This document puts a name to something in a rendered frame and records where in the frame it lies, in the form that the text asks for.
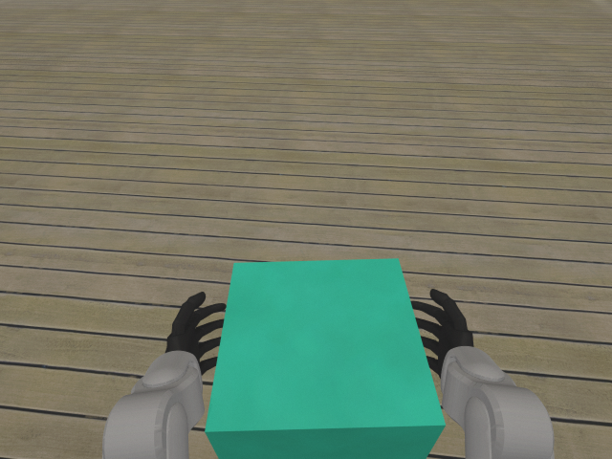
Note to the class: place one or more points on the robot right forearm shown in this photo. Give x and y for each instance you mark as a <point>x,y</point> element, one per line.
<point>500,420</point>

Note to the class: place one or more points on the robot left hand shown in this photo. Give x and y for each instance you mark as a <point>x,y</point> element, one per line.
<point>185,335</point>

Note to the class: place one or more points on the carton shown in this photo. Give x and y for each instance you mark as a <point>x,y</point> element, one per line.
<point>322,360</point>

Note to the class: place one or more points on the robot right hand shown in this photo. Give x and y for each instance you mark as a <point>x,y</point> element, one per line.
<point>453,332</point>

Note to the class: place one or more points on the robot left forearm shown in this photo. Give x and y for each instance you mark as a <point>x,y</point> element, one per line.
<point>153,421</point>

